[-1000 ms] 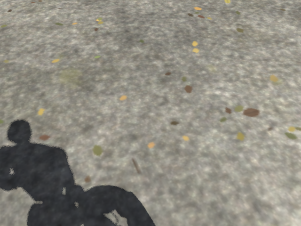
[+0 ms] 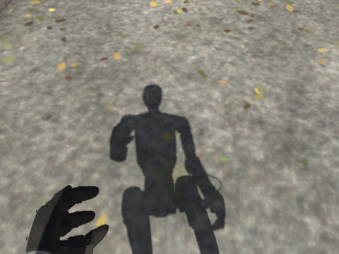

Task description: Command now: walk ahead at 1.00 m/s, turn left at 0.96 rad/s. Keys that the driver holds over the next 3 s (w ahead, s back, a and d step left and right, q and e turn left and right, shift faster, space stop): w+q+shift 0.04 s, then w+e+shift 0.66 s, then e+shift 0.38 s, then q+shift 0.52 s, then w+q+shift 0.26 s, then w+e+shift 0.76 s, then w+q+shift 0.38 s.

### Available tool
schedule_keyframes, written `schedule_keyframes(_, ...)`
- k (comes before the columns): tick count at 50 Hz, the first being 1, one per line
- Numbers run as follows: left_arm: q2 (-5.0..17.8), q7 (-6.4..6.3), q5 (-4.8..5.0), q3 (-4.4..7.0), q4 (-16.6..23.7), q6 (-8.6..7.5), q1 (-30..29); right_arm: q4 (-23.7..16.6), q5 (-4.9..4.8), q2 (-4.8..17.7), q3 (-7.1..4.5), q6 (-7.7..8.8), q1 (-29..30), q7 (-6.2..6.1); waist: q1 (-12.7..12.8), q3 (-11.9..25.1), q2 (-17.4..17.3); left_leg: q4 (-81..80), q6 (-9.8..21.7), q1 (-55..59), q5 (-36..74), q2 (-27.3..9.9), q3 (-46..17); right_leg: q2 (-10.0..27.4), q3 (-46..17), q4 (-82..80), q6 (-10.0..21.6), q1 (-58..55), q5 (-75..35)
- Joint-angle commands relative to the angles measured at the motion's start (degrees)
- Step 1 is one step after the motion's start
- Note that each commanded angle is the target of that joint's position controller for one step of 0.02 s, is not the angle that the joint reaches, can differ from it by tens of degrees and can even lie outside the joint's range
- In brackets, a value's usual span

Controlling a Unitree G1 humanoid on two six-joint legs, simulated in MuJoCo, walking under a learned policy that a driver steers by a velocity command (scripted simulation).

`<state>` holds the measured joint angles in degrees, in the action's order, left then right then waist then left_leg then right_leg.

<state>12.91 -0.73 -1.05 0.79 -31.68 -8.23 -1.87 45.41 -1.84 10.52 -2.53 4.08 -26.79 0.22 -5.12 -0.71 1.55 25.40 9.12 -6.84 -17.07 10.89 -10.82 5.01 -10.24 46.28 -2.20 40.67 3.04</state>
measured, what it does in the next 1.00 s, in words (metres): walks ahead, turning right: right foot, then left foot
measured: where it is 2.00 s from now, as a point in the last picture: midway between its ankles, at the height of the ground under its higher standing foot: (180, 140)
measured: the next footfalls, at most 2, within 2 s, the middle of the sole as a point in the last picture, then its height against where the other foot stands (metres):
right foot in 0.14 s outside the picture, level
left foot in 0.54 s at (129, 217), level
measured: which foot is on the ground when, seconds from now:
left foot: down 0.00-0.16, up 0.18-0.52, down 0.54-0.94, up 0.96-1.00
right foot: up 0.00-0.12, down 0.14-0.54, up 0.56-0.92, down 0.94-1.00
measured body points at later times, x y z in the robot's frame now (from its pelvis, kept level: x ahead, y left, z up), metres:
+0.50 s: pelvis +0.44 -0.04 +0.00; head +0.45 -0.04 +0.45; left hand +0.35 +0.21 -0.13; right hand +0.73 -0.23 -0.02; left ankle +0.61 +0.10 -0.71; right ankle +0.32 -0.17 -0.74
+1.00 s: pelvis +0.80 -0.11 -0.05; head +0.84 -0.15 +0.40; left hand +1.12 +0.02 -0.11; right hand +0.72 -0.40 -0.17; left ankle +0.70 +0.11 -0.63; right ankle +0.92 -0.22 -0.74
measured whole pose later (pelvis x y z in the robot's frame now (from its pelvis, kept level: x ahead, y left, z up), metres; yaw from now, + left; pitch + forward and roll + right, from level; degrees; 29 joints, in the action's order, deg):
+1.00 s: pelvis +0.80 -0.11 -0.05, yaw -31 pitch +0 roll +2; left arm 20.8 3.0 -0.5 4.1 -32.1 -1.4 7.0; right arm 44.7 -0.1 17.8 -3.2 5.2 -14.4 0.1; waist -2.7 -6.8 1.4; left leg 72.2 -3.0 -11.1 -31.9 -0.3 0.9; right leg -5.1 2.1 42.3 8.0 35.3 8.1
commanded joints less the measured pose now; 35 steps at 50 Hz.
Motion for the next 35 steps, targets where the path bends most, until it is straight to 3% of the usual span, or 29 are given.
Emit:
schedule_keyframes(1,3.4,-0.05,1.67,1.87,5.6,-0.19,-6.4,-4.5,-0.76,10.5,-3.03,0.4,3.8,-0.88,-0.1,-1.7,-5.6,-9.2,4.6,-19.2,5.9,-7.1,-11.9,-7.5,8.1,-13.6,-2.3,-20.1,-9.1)
schedule_keyframes(3,6.0,0.2,3.05,3.14,5.8,-0.57,-6.3,-3.3,-0.93,9.6,-3.03,0.33,2.6,-1.16,-0.5,-0.9,-7.9,-5.7,3.9,-9.8,6.0,-9.4,-14.0,-6.7,6.4,-18.4,-2.1,-18.6,-9.2)
schedule_keyframes(4,6.8,0.47,3.14,3.47,5.4,-0.98,-5.9,-2.5,-0.67,9.0,-3.09,0.21,1.7,-1.44,-0.7,-0.8,-8.8,-3.5,3.6,-4.0,10.8,-11.4,-13.8,-5.6,6.7,-19.7,-1.0,-16.9,-9.7)
schedule_keyframes(5,8.2,0.66,3.07,4.22,4.8,-1.37,-3.4,-2.1,-0.11,9.4,-3.34,0.01,1.6,-1.53,0.6,0.5,-9.6,0.1,3.1,1.6,22.2,-12.8,-13.1,-5.6,8.0,-20.2,0.7,-17.2,-7.9)
schedule_keyframes(6,10.5,0.7,3.03,5.46,3.3,-1.66,3.1,-2.4,0.84,10.6,-3.57,-0.21,2.8,-1.14,4.2,4.3,-10.4,7.2,2.0,5.6,38.0,-13.1,-11.3,-6.8,10.2,-19.8,3.3,-22.4,-4.8)
schedule_keyframes(7,12.2,0.64,3.13,6.15,1.2,-1.38,14.4,-3.9,2.5,11.1,-3.25,-0.21,6.7,-0.27,10.6,11.1,-12.2,18.9,0.7,3.7,48.5,-12.9,-8.6,-5.0,9.5,-16.2,6.6,-34.0,-1.0)
schedule_keyframes(8,14.2,0.34,2.5,5.98,-1.9,-0.56,30.1,-6.1,4.25,7.6,-1.73,0.33,10.1,0.26,16.9,20.4,-5.5,40.7,-0.3,-8.6,38.0,-10.8,-5.3,1.8,-1.2,-11.4,10.0,-53.0,8.4)
schedule_keyframes(9,17.3,1.81,1.25,6.83,-6.2,-0.78,32.6,-5.2,-0.78,2.4,-0.28,1.33,-3.1,0.72,8.4,24.9,31.4,60.3,-5.2,-31.4,-7.8,-0.5,-0.2,15.7,-41.1,-27.9,24.2,-67.9,30.8)
schedule_keyframes(10,9.7,2.02,1.84,5.27,-5.2,-0.31,29.9,-4.4,-1.47,6.9,0.0,1.9,-0.5,0.55,10.0,16.2,22.4,61.5,-3.2,-41.4,-8.3,-7.3,-0.6,14.0,-48.6,-31.9,22.3,-66.0,45.6)
schedule_keyframes(11,6.5,1.63,1.23,4.55,-5.1,0.54,28.3,-6.8,-0.45,9.0,0.08,2.62,10.8,1.04,12.3,8.7,10.6,61.0,-2.6,-43.4,-5.6,-9.3,0.7,11.1,-38.1,-31.0,20.0,-59.3,38.4)
schedule_keyframes(12,7.8,2.19,0.84,4.69,-5.5,0.86,28.0,-9.1,1.51,8.5,0.39,3.64,18.6,1.04,11.7,3.3,-1.7,56.4,-2.4,-41.4,-4.2,-10.0,2.4,7.6,-31.5,-31.6,18.1,-50.4,27.1)
schedule_keyframes(13,8.3,2.73,1.09,4.74,-5.9,0.77,26.8,-10.8,3.14,8.1,0.23,4.47,22.5,0.86,10.1,1.6,-4.8,49.3,-2.7,-39.2,-3.0,-11.2,2.6,5.0,-27.0,-31.9,17.6,-45.4,19.1)
schedule_keyframes(14,7.3,2.71,0.96,4.2,-6.4,0.78,26.0,-11.4,2.98,6.8,0.36,4.84,22.0,1.09,7.5,1.3,-2.6,44.7,-3.3,-36.4,-2.5,-12.3,2.3,3.0,-24.1,-32.7,17.6,-41.9,15.6)
schedule_keyframes(16,5.4,2.7,2.35,3.5,-7.4,1.2,25.6,-11.4,2.86,6.6,0.64,4.81,21.1,0.86,5.6,0.4,0.4,35.4,-5.4,-32.7,-2.6,-12.9,3.4,1.0,-20.3,-33.8,18.3,-37.3,10.0)
schedule_keyframes(18,7.2,1.81,3.34,3.79,-7.7,1.59,24.8,-12.9,3.05,5.9,1.26,5.08,24.1,0.84,4.9,-1.8,0.6,24.7,-7.3,-28.5,-1.2,-12.8,5.1,1.6,-18.4,-34.8,18.7,-29.7,7.0)
schedule_keyframes(20,9.5,0.87,3.42,4.57,-7.2,2.15,23.8,-14.0,2.53,5.3,1.74,5.47,28.6,1.4,5.7,-3.0,1.4,15.1,-8.5,-17.7,9.6,-10.9,6.6,-0.2,-15.4,-36.1,17.0,-19.7,8.8)
schedule_keyframes(22,10.2,0.53,3.77,4.88,-7.5,2.54,25.2,-14.1,1.84,7.0,0.88,5.42,29.5,1.34,6.2,-2.7,3.3,10.5,-9.8,-6.9,19.1,-9.5,6.1,-0.2,-15.5,-36.9,15.3,-14.5,10.7)
schedule_keyframes(25,8.5,0.58,4.44,4.57,-8.5,3.05,28.5,-14.5,0.73,10.1,-1.12,5.09,29.4,0.23,5.5,-2.1,3.5,4.8,-9.6,-2.4,14.2,-8.9,5.5,-0.6,-16.2,-30.6,12.3,-20.1,8.5)
schedule_keyframes(26,8.5,0.66,4.37,4.58,-8.6,3.16,28.5,-14.3,0.69,11.3,-2.06,5.21,26.7,-0.19,3.4,-0.2,3.6,3.2,-8.8,1.5,11.9,-8.8,6.0,-1.9,-15.0,-24.7,10.8,-21.5,0.9)
schedule_keyframes(27,8.1,0.95,3.68,4.42,-7.9,3.19,26.7,-13.1,0.73,13.3,-3.23,5.33,18.7,-0.67,-1.1,4.8,2.6,4.0,-7.0,11.4,10.7,-12.1,3.9,-4.1,-12.0,-12.2,8.7,-18.3,-4.2)
schedule_keyframes(28,4.8,0.94,1.94,3.21,-5.8,3.12,25.3,-11.4,0.89,17.5,-4.55,4.76,4.0,-1.54,-6.9,15.8,-3.3,4.3,-2.9,28.2,-1.7,-23.3,-8.0,-6.9,-7.0,7.3,6.9,-9.4,2.6)
schedule_keyframes(29,-0.1,0.64,5.37,1.17,-3.9,2.61,33.3,-9.3,1.88,20.7,-4.86,4.02,0.1,-0.5,-2.0,23.9,-25.5,-6.1,5.6,38.8,-25.3,-36.5,-39.7,-9.0,-1.1,26.0,5.5,5.9,27.9)
schedule_keyframes(30,3.6,-0.35,6.42,1.58,-5.3,3.22,31.0,-9.9,1.66,15.6,-4.01,3.62,3.2,-0.31,-2.6,15.0,-20.3,-8.8,4.5,32.6,-31.5,-35.5,-42.2,-4.0,0.6,34.3,5.5,13.6,23.7)
schedule_keyframes(31,5.6,-0.4,4.91,1.98,-4.8,3.57,24.5,-9.0,1.17,12.2,-3.34,3.28,4.7,-0.56,-3.4,6.5,-13.4,-9.0,2.8,25.9,-22.1,-33.4,-31.6,-2.3,2.7,36.5,5.6,16.4,19.3)
schedule_keyframes(32,5.7,-0.17,3.6,2.15,-4.7,3.94,21.7,-8.1,1.78,10.9,-2.88,2.79,6.3,-0.59,-1.8,2.7,-5.8,-9.1,1.8,18.9,-10.5,-31.3,-22.4,-0.1,3.8,35.5,5.6,13.9,16.4)
schedule_keyframes(33,4.8,0.28,2.76,2.38,-3.8,4.16,18.6,-7.2,2.81,9.4,-2.48,2.5,8.2,-0.32,-0.3,-0.7,-3.5,-10.4,1.0,12.7,-3.3,-28.5,-15.6,1.4,4.0,33.6,5.8,12.1,14.8)
schedule_keyframes(34,3.7,0.91,3.32,2.38,-2.8,4.8,18.3,-6.3,3.38,8.1,-2.13,2.53,10.1,-0.18,2.1,-2.1,-6.3,-11.2,0.7,8.2,1.0,-27.6,-10.5,3.2,3.6,32.6,5.9,10.3,14.3)
schedule_keyframes(35,2.7,1.35,3.96,2.17,-2.2,5.59,17.4,-5.6,2.85,6.6,-1.9,2.66,11.4,0.16,3.0,-3.0,-6.8,-12.1,0.0,5.6,4.6,-26.7,-5.9,4.6,3.7,31.7,5.9,9.8,14.7)
Over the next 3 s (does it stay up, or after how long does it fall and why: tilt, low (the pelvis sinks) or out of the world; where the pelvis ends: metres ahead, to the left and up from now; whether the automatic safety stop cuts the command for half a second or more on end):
stays up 1.73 -0.50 0.00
